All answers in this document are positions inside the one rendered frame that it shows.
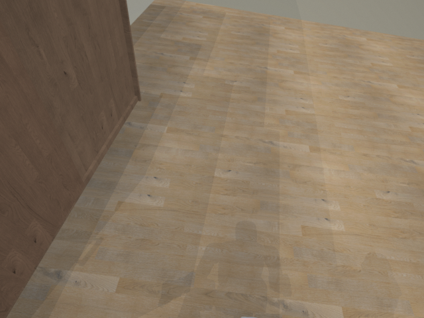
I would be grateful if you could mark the wardrobe door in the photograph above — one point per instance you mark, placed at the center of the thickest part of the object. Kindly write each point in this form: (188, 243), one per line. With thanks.
(39, 182)
(75, 54)

